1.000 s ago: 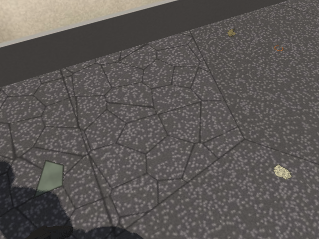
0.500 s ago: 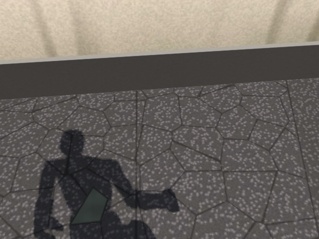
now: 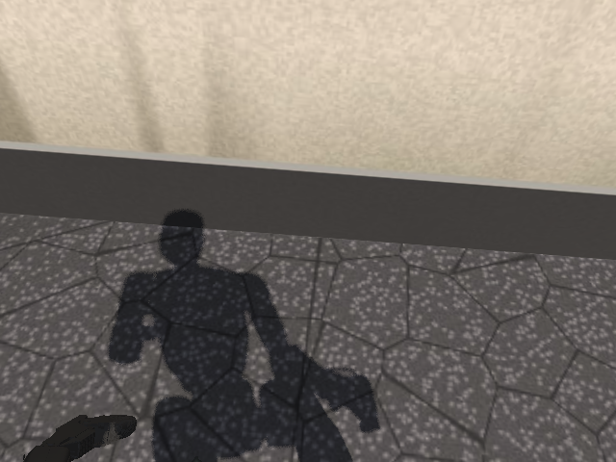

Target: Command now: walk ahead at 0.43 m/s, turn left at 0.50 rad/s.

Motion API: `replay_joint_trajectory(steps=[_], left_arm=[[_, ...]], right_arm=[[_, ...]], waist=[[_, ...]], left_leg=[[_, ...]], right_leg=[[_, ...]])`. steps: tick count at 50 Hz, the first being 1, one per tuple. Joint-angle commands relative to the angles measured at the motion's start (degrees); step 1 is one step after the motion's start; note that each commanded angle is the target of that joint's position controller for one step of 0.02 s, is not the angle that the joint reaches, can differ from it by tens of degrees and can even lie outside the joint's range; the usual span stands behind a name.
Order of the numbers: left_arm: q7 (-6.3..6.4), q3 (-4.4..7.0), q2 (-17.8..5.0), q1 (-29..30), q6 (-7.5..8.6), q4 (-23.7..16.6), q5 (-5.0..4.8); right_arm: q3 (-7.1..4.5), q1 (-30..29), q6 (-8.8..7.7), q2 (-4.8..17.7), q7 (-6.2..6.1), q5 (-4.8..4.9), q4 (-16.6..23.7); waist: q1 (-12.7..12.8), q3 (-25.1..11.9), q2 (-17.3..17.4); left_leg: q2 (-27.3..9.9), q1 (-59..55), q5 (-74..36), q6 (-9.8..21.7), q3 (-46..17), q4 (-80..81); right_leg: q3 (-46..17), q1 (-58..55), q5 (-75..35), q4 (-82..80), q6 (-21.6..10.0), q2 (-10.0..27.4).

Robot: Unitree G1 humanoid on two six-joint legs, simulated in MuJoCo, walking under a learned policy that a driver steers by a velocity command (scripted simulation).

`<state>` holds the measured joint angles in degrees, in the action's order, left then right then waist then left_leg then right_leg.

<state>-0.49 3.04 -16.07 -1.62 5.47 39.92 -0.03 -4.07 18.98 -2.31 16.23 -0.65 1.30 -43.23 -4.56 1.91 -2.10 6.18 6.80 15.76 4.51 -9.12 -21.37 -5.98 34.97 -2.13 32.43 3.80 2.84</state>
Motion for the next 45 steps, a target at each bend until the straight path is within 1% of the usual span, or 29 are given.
replay_joint_trajectory(steps=[1,3,4,5,6,7,8,9,10,11,12,13,15,16,18,20,21,22,23,24,25,26,27,30,31,32,33,37,45], left_arm=[[-0.80,1.53,-5.90,4.40,1.63,-4.61,0.14],[-1.00,2.04,-6.75,0.60,2.29,-3.56,0.77],[-0.80,2.37,-7.21,-3.37,2.67,-2.47,1.50],[-0.61,2.78,-9.67,-8.61,3.02,-2.09,2.66],[-0.48,3.33,-12.78,-13.22,2.38,-1.38,3.44],[-1.02,3.28,-11.13,-16.01,1.29,0.35,0.98],[-1.05,2.35,-7.89,-13.38,0.65,-0.68,0.06],[-0.89,1.41,-5.75,-9.85,-0.04,-1.22,0.59],[-0.97,0.35,-3.67,-6.69,-0.41,-1.14,0.96],[-0.96,-0.21,-2.72,-4.48,-0.55,-0.73,1.27],[-1.04,-0.24,-2.87,-3.27,-0.77,-0.02,1.51],[-1.02,-0.06,-3.46,-2.45,-0.92,0.54,1.65],[-0.71,0.46,-5.18,-2.51,-1.24,1.57,1.43],[-0.56,0.64,-5.83,-3.00,-1.47,2.15,1.10],[-0.39,0.55,-6.33,-2.90,-2.16,2.97,0.50],[-0.49,-0.11,-5.32,-2.22,-2.77,3.58,0.06],[-0.69,-0.77,-3.78,-3.75,-2.78,4.45,0.27],[-0.89,-1.29,-2.74,-4.96,-2.73,4.95,1.11],[-1.00,-1.14,-2.79,-8.55,-2.77,5.35,1.22],[-0.38,-1.03,-4.16,-6.22,-2.83,5.90,1.18],[0.01,-0.91,-4.55,-5.27,-2.90,6.03,0.88],[0.41,-1.02,-4.07,-5.42,-3.02,6.60,0.75],[0.62,-1.05,-4.17,-5.94,-3.14,7.09,0.86],[0.62,-1.17,-3.99,-6.22,-3.00,8.43,0.71],[0.58,-1.20,-4.03,-6.01,-3.02,8.86,0.58],[0.58,-1.30,-4.33,-4.74,-3.04,8.62,0.64],[0.55,-1.30,-4.48,-4.73,-3.10,9.04,0.61],[0.55,-1.47,-4.96,-4.65,-3.60,10.83,0.27],[1.08,-1.66,-5.88,-3.39,-4.43,14.07,0.15]], right_arm=[[-2.40,1.58,0.15,8.89,-0.81,-0.06,2.25],[-2.31,0.86,0.71,8.22,-1.23,-0.47,2.41],[-1.90,-0.34,0.77,7.08,-1.26,-0.49,2.97],[-0.95,-0.49,0.57,4.64,-1.19,-1.24,4.27],[0.04,8.60,0.30,1.80,-1.17,-1.26,3.89],[-0.12,13.44,0.18,5.18,-0.86,-0.45,2.95],[-1.19,8.81,0.80,9.10,-0.91,0.14,2.34],[-1.39,2.67,1.61,9.71,-1.19,-0.05,3.46],[-1.32,-0.67,2.41,8.90,-1.40,-0.68,4.19],[-1.22,-1.44,3.10,7.64,-1.45,-1.02,4.71],[-0.68,-0.49,3.61,5.45,-1.42,-1.00,4.47],[-0.15,0.33,3.77,3.67,-1.48,-1.07,4.12],[0.53,0.04,3.59,2.23,-1.57,-1.47,3.75],[0.55,-0.27,3.62,2.50,-1.54,-1.42,3.52],[0.32,-0.84,4.09,3.51,-1.36,-1.32,2.95],[0.29,-2.29,4.51,3.50,-1.08,-1.95,2.77],[0.30,-4.35,4.61,4.28,-1.14,-2.77,3.75],[0.11,-5.73,4.59,6.28,-1.41,-3.08,4.97],[-0.67,-7.93,4.68,9.55,-1.56,-2.48,4.39],[-0.25,-8.23,4.44,6.66,-1.41,-2.61,4.57],[0.38,-8.25,4.04,4.64,-1.35,-3.04,4.31],[0.54,-8.45,3.58,4.35,-1.37,-3.12,4.24],[0.63,-8.25,3.08,4.14,-1.35,-2.83,4.11],[0.57,-6.74,2.38,4.38,-1.55,-2.26,3.38],[0.56,-6.76,2.36,4.43,-1.60,-2.19,3.29],[0.83,-8.45,2.48,4.19,-1.70,-2.68,3.89],[0.89,-8.53,2.59,4.10,-1.78,-2.71,3.81],[0.98,-7.97,2.90,4.40,-1.81,-2.32,2.71],[1.13,-8.21,3.02,4.28,-1.89,-2.27,-0.47]], waist=[[0.52,-1.51,8.23],[2.44,-3.23,9.57],[4.86,-5.49,9.11],[6.97,-12.28,5.67],[4.92,-20.59,-8.89],[4.65,-25.41,-14.89],[6.34,-18.91,-7.21],[6.60,-13.74,-2.81],[5.79,-9.25,-0.87],[3.97,-7.42,-1.96],[2.67,-6.26,-3.80],[2.09,-6.34,-5.38],[2.41,-9.00,-6.10],[2.74,-10.50,-5.95],[2.70,-11.08,-5.02],[2.06,-8.64,-4.06],[2.52,-6.84,-2.78],[3.64,-5.85,0.39],[7.45,-3.99,7.67],[5.27,-2.89,8.17],[4.96,-1.61,7.47],[5.12,-1.37,7.19],[5.10,-1.41,7.20],[4.86,-3.37,5.24],[4.83,-3.69,4.80],[4.77,-3.65,5.14],[4.84,-4.32,4.76],[4.81,-4.56,2.62],[5.05,-3.92,2.04]], left_leg=[[-13.12,1.66,-15.26,6.46,-10.61,0.60],[-13.12,-1.29,-23.68,4.47,-11.64,-5.60],[-10.55,-1.10,-28.69,2.64,-10.20,-10.85],[-7.46,3.23,-22.99,0.16,-7.85,-21.57],[0.23,18.71,9.75,-4.33,-2.98,-40.64],[0.26,26.47,24.65,-6.02,-2.96,-51.49],[-2.26,29.28,20.94,-7.02,-3.99,-55.64],[-4.00,29.78,17.40,-7.52,-1.77,-55.02],[-5.66,28.55,15.56,-7.87,-0.86,-51.14],[-7.84,24.81,13.76,-7.87,-0.44,-45.69],[-8.38,20.17,12.93,-8.05,1.38,-39.27],[-8.03,16.44,12.30,-8.52,3.55,-33.53],[-7.94,10.85,8.34,-8.85,5.25,-24.64],[-7.93,8.81,4.91,-8.76,5.53,-21.34],[-7.70,4.61,-1.58,-8.04,6.29,-14.94],[-7.06,-0.72,-7.96,-6.29,7.12,-6.48],[-8.95,-2.52,-10.76,-5.00,4.58,-3.47],[-13.24,-3.74,-13.34,-3.17,0.11,-2.02],[-13.51,1.57,-5.24,-0.94,-0.33,-3.37],[-11.22,5.96,2.04,-1.30,0.82,-2.70],[-10.51,7.46,2.36,-2.25,1.10,-2.32],[-10.09,7.74,-1.00,-3.12,1.48,-2.78],[-9.84,7.04,-4.63,-3.61,1.82,-3.59],[-9.41,4.72,-12.32,-3.90,2.44,-6.01],[-9.30,4.40,-13.82,-3.85,2.51,-6.38],[-9.15,4.12,-15.88,-3.55,2.28,-6.53],[-9.16,3.47,-17.20,-3.40,2.23,-6.72],[-8.80,2.55,-18.98,-3.23,2.44,-6.84],[-7.97,2.24,-18.04,-3.47,3.44,-5.72]], right_leg=[[1.91,-7.14,-1.17,-4.57,-1.25,-2.92],[2.83,-11.16,0.07,-6.40,-3.61,-3.43],[4.15,-17.46,-4.78,-9.48,-5.19,-3.34],[-1.09,-30.03,-19.21,-6.34,-8.35,3.69],[-18.03,-49.45,-35.94,-3.12,-18.49,17.71],[-31.63,-53.18,-25.30,-5.88,-23.69,23.44],[-27.25,-46.87,-14.87,-8.28,-21.49,20.35],[-20.33,-40.34,-10.83,-9.27,-18.94,17.25],[-15.22,-33.03,-11.69,-10.82,-17.84,14.46],[-11.86,-27.42,-11.92,-12.13,-16.74,12.48],[-8.14,-22.95,-12.98,-13.47,-15.73,9.95],[-5.12,-20.65,-16.65,-13.92,-15.73,8.36],[-2.85,-20.74,-22.69,-13.43,-16.64,8.30],[-2.82,-21.69,-21.99,-13.31,-16.93,8.84],[-2.71,-21.25,-12.53,-13.43,-16.42,9.08],[-2.15,-17.29,5.44,-13.95,-13.65,6.92],[-2.09,-14.79,14.80,-14.27,-10.67,5.38],[-0.80,-12.64,22.71,-12.59,-7.78,3.18],[3.08,-14.01,25.07,-12.24,-5.72,-1.00],[4.71,-17.22,22.82,-9.89,-4.40,-1.80],[4.77,-17.59,20.93,-9.10,-4.39,-1.71],[4.69,-18.09,18.90,-8.45,-4.75,-1.33],[4.66,-18.03,16.71,-7.93,-4.94,-1.32],[4.67,-19.47,10.78,-6.57,-5.17,-0.93],[4.67,-19.96,9.38,-6.17,-5.11,-0.84],[4.38,-19.79,8.55,-5.79,-5.09,-0.52],[4.40,-20.19,8.01,-5.62,-5.05,-0.44],[4.35,-21.37,6.32,-5.31,-4.78,-0.26],[3.99,-22.74,6.09,-5.97,-4.84,0.05]])
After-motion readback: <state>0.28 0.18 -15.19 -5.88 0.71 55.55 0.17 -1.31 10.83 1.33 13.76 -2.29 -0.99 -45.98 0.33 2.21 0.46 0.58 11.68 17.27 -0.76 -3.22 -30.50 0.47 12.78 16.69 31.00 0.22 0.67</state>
